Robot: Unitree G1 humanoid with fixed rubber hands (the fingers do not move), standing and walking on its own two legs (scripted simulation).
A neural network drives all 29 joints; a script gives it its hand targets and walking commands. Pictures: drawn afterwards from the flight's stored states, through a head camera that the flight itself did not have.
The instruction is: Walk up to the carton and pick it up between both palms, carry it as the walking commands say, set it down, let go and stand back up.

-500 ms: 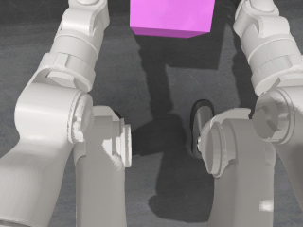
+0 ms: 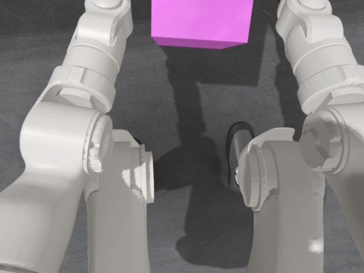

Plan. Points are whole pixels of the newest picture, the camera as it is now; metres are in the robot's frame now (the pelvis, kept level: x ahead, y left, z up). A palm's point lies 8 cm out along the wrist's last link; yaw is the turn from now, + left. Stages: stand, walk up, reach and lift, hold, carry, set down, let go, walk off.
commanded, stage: reach and lift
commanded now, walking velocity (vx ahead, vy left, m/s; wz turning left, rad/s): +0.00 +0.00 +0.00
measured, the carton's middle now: out of the picture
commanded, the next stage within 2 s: none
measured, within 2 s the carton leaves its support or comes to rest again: leaves its support in 0.44 s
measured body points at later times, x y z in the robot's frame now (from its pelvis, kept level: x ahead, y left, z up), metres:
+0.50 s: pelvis +0.01 +0.00 -0.01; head +0.39 +0.02 +0.23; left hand +0.56 +0.11 -0.21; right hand +0.57 -0.14 -0.19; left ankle +0.10 +0.15 -0.33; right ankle +0.13 -0.16 -0.33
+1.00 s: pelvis +0.00 +0.00 -0.01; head +0.37 +0.02 +0.24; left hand +0.56 +0.10 -0.20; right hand +0.56 -0.15 -0.17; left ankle +0.10 +0.15 -0.33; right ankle +0.13 -0.16 -0.33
